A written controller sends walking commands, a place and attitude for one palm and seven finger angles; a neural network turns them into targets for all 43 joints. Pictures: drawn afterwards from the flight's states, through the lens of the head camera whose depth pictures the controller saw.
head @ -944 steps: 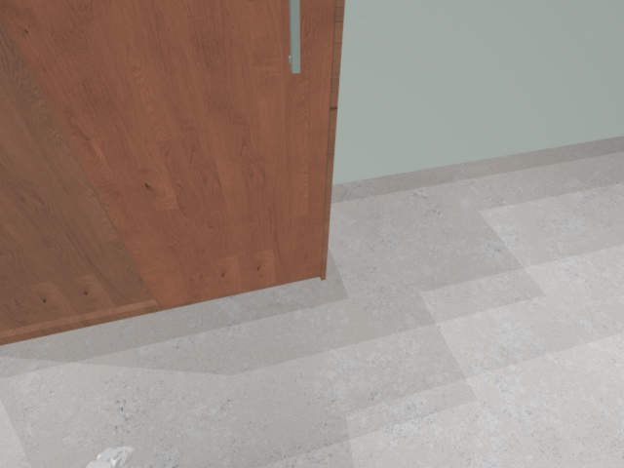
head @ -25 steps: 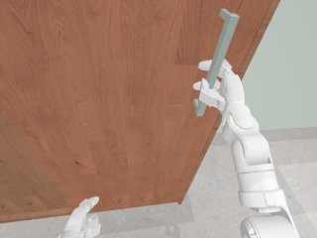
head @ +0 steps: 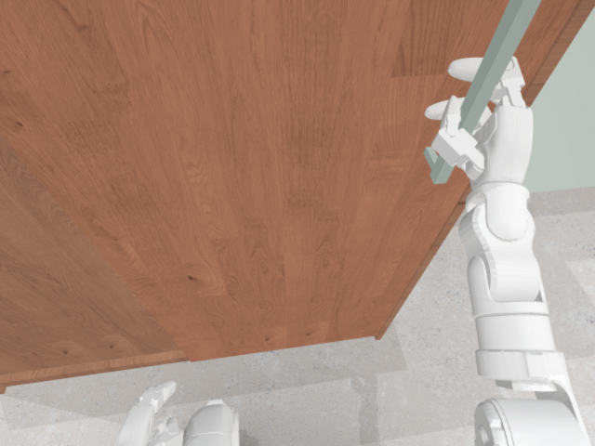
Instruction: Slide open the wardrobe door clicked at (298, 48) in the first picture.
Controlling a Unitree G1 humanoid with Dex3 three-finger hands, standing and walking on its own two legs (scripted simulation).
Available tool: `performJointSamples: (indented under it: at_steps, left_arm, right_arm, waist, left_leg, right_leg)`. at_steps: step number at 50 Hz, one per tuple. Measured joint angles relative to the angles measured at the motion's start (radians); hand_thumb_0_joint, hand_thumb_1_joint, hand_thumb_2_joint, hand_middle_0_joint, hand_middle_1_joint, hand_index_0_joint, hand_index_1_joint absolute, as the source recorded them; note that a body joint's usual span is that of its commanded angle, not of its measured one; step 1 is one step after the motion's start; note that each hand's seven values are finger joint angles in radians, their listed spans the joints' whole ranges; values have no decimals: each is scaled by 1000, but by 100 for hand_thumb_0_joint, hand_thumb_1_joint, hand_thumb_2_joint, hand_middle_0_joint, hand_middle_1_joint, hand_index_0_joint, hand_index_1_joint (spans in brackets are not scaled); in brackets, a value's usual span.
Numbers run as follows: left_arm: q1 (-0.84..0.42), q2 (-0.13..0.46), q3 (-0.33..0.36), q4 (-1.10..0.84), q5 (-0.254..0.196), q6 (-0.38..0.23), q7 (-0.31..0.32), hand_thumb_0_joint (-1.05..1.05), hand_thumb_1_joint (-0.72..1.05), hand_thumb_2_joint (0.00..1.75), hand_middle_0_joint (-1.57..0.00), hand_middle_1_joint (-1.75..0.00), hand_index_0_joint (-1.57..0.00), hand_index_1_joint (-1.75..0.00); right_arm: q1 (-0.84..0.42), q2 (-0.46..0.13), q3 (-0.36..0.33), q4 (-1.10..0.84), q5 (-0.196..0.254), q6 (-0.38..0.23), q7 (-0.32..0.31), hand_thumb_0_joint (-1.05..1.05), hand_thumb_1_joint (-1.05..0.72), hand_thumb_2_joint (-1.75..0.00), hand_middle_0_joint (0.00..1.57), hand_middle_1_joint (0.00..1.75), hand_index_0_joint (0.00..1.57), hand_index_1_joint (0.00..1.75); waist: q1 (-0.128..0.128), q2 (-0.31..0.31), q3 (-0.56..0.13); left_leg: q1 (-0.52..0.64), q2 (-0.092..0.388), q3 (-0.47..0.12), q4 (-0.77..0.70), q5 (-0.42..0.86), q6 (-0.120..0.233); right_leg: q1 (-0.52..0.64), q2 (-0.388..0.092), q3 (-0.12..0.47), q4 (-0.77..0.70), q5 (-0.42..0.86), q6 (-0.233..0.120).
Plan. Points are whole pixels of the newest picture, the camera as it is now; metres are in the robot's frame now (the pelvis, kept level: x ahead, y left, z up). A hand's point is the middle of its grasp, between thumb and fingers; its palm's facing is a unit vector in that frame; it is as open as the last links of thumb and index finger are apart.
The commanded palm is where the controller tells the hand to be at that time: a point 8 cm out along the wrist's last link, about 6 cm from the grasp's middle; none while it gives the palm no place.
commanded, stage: step sideways, sliding the door along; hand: right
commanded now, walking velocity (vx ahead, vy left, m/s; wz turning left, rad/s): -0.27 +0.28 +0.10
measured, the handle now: (471, 85) +0.43 -0.21 +0.24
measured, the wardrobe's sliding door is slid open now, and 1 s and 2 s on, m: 0.00 0.13 0.34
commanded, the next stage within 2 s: none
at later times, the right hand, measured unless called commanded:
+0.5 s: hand (411, 132) +0.40 -0.14 +0.21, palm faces +0.49 +0.87 +0.01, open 6.6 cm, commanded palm +0.36 -0.10 +0.19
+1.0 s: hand (323, 144) +0.38 -0.05 +0.21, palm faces +0.35 +0.93 +0.08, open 6.8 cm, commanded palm +0.34 +0.00 +0.19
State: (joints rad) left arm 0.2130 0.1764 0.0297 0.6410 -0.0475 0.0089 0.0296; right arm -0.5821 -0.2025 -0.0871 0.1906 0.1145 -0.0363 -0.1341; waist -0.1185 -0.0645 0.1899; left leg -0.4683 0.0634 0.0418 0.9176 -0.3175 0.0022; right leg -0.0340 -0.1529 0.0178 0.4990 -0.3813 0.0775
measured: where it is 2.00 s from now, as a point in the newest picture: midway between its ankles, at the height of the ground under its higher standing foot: outside the picture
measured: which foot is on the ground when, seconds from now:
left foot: up 0.00-0.08, down 0.10-0.30, up 0.32-0.62, down 0.64-0.86, up 0.88-1.00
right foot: down 0.00-0.14, up 0.16-0.28, down 0.30-0.68, up 0.70-0.82, down 0.84-1.00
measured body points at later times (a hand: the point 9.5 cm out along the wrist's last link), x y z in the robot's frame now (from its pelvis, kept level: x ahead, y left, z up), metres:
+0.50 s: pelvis +0.04 +0.12 +0.00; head +0.14 +0.09 +0.43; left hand +0.27 +0.30 -0.10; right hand +0.37 -0.19 +0.21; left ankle +0.03 +0.28 -0.64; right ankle +0.03 -0.05 -0.73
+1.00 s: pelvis +0.06 +0.15 +0.01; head +0.14 +0.11 +0.44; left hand +0.30 +0.34 -0.08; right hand +0.36 -0.09 +0.20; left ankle +0.03 +0.31 -0.60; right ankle +0.06 +0.04 -0.73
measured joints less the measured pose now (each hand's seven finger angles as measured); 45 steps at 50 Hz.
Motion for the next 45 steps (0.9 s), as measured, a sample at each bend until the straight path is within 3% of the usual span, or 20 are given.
performJointSamples:
  at_steps: [4, 5, 7, 10, 12, 14, 15, 16, 19, 23, 26, 30, 32, 34, 36, 38, 40, 42, 43, 45]
  left_arm:
    - [-26, 18, 6, -36, -9, -22, -8, 1, 91, 90, -20, -30, -20, -30]
    - [-40, 20, 5, -45, -13, -26, -12, 1, 91, 90, -20, -30, -20, -30]
    - [-102, 49, 13, -42, -22, -29, -15, 1, 91, 90, -20, -30, -20, -30]
    - [-173, 70, 32, -42, -28, -37, -4, 1, 91, 90, -20, -30, -20, -30]
    - [-202, 77, 36, -48, -26, -51, 5, 1, 91, 90, -20, -30, -20, -30]
    - [-211, 86, 35, -63, -23, -57, 7, 1, 91, 90, -20, -30, -20, -30]
    - [-206, 95, 38, -77, -21, -55, 5, 1, 91, 90, -20, -30, -20, -30]
    - [-203, 91, 48, -84, -18, -54, 3, 1, 91, 90, -20, -30, -20, -30]
    - [-200, 60, 53, -78, -13, -45, -23, 1, 91, 90, -19, -30, -20, -30]
    - [-168, 17, 28, -72, -12, -75, -45, 1, 91, 90, -20, -30, -20, -30]
    - [-138, -5, 10, -76, -12, -96, -45, 1, 90, 90, -20, -30, -20, -30]
    - [-110, -17, -10, -86, -15, -136, -42, 1, 90, 90, -20, -30, -20, -30]
    - [-100, -15, -18, -88, -20, -155, -42, 1, 90, 90, -20, -30, -20, -30]
    - [-119, 11, -20, -66, -22, -162, -38, 1, 90, 90, -20, -30, -20, -30]
    - [-146, 38, -11, -35, -22, -154, -23, 1, 90, 90, -20, -30, -20, -30]
    - [-157, 60, 3, -19, -23, -145, -6, 1, 90, 90, -20, -30, -20, -30]
    - [-159, 80, 15, -7, -21, -151, 10, 1, 90, 90, -20, -30, -20, -30]
    - [-148, 100, 30, -13, -16, -153, 16, 1, 91, 90, -20, -30, -20, -30]
    - [-144, 101, 46, -19, -13, -151, 16, 1, 91, 90, -20, -30, -20, -30]
    - [-141, 83, 67, -24, -16, -141, 6, 1, 91, 90, -19, -30, -20, -30]
  right_arm:
    - [4, -46, -45, -42, 15, 17, -7, -1, -79, -88, 47, 140, 19, 132]
    - [0, -60, -64, -49, 16, 22, -11, -1, -79, -88, 48, 141, 17, 131]
    - [5, -53, -120, -63, 10, 9, -33, -1, -78, -88, 50, 142, 14, 131]
    - [21, -47, -162, -104, 10, 8, -53, -1, -79, -88, 50, 142, 11, 133]
    - [37, -44, -176, -152, 4, 12, -63, -1, -80, -87, 50, 142, 10, 133]
    - [49, -40, -176, -200, -4, 14, -71, -1, -80, -87, 50, 142, 10, 132]
    - [51, -38, -170, -223, -7, 23, -71, -1, -79, -86, 50, 142, 11, 131]
    - [44, -43, -160, -237, -6, 30, -67, -1, -79, -86, 50, 142, 10, 129]
    - [33, -53, -145, -248, -17, 22, -54, -1, -80, -85, 48, 142, 9, 122]
    - [63, -45, -154, -290, -29, 29, -60, 0, -79, -86, 49, 142, 13, 119]
    - [89, -35, -168, -317, -29, 40, -73, 0, -79, -86, 50, 142, 14, 118]
    - [106, -36, -202, -321, -18, 51, -89, 0, -79, -87, 51, 144, 15, 118]
    - [97, -42, -221, -307, -14, 62, -94, -1, -78, -87, 52, 145, 14, 119]
    - [103, -24, -247, -292, -20, 51, -104, -1, -79, -87, 52, 147, 12, 120]
    - [139, -1, -258, -302, -22, 29, -120, -1, -79, -87, 50, 147, 11, 123]
    - [184, 21, -242, -339, -19, 20, -133, -1, -79, -86, 49, 147, 10, 124]
    - [225, 48, -210, -395, -31, 17, -145, 0, -80, -85, 48, 147, 10, 125]
    - [249, 77, -160, -445, -52, 13, -148, 0, -80, -84, 46, 148, 10, 123]
    - [247, 83, -128, -469, -60, 23, -142, 0, -79, -84, 46, 148, 10, 121]
    - [239, 90, -63, -484, -67, 21, -122, 0, -80, -84, 45, 148, 10, 117]
  waist:
    - [-43, -22, 19]
    - [-43, -20, 25]
    - [-8, -77, 66]
    - [23, -49, 97]
    - [30, -11, 109]
    - [44, 7, 108]
    - [48, -2, 98]
    - [44, 2, 102]
    - [0, 25, 129]
    - [-30, 16, 127]
    - [-55, 1, 127]
    - [-73, -22, 136]
    - [-71, -24, 137]
    - [-37, -71, 147]
    - [-3, -81, 142]
    - [5, -52, 124]
    - [17, -27, 104]
    - [36, -29, 83]
    - [34, -23, 86]
    - [0, 8, 105]
  left_leg:
    - [139, -17, 25, -220, 96, -1]
    - [192, -21, 35, -300, 134, -2]
    - [230, -55, 85, -314, 75, -7]
    - [210, -16, 96, -308, 64, 0]
    - [199, 6, 90, -334, 85, 7]
    - [178, 15, 99, -332, 99, 12]
    - [156, 5, 104, -299, 95, 12]
    - [129, -4, 87, -225, 59, 7]
    - [38, -51, 1, 110, -151, 4]
    - [-6, -60, -11, 303, -185, -8]
    - [30, -37, -4, 211, -157, -16]
    - [145, -23, 19, -78, -51, -20]
    - [229, -18, 33, -278, 105, -23]
    - [293, -33, 72, -339, 43, -36]
    - [280, -14, 82, -328, 22, -41]
    - [254, 24, 63, -331, 33, -47]
    - [232, 48, 52, -342, 58, -43]
    - [203, 46, 53, -308, 78, -40]
    - [181, 44, 39, -258, 81, -36]
    - [122, 28, -23, -68, -55, -13]
  right_leg:
    - [-13, -64, 8, 91, -57, 44]
    - [-33, -75, 9, 152, -74, 45]
    - [-112, -108, 58, 322, -26, -4]
    - [-256, 15, 73, 557, -179, -44]
    - [-292, 73, 20, 502, -190, -55]
    - [-275, 91, -42, 265, -29, -56]
    - [-253, 79, -65, 152, 111, -67]
    - [-245, 69, -70, 130, 129, -70]
    - [-224, 36, -78, 144, 72, -50]
    - [-185, -35, -70, 88, 81, -17]
    - [-147, -81, -76, 56, 87, 13]
    - [-111, -119, -79, 67, 67, 54]
    - [-126, -119, -65, 131, 37, 58]
    - [-163, -135, -16, 224, 30, 26]
    - [-230, -65, 29, 360, -46, -15]
    - [-278, 42, 30, 458, -134, -41]
    - [-281, 105, 2, 367, -130, -61]
    - [-234, 114, -39, 137, 88, -73]
    - [-223, 114, -45, 105, 129, -83]
    - [-206, 121, -62, 115, 97, -99]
